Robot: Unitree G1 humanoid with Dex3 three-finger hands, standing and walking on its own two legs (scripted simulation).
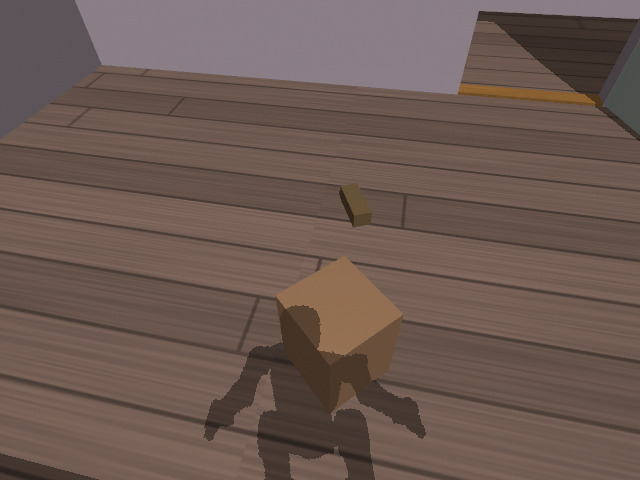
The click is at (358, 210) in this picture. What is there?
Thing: lying carton
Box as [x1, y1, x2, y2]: [340, 183, 371, 227]
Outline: 356,183 340,186 340,198 353,227 369,224 371,211
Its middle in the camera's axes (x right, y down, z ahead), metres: +0.17 -0.17 +1.81
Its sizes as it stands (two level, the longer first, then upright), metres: 0.210 0.082 0.074
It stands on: the floor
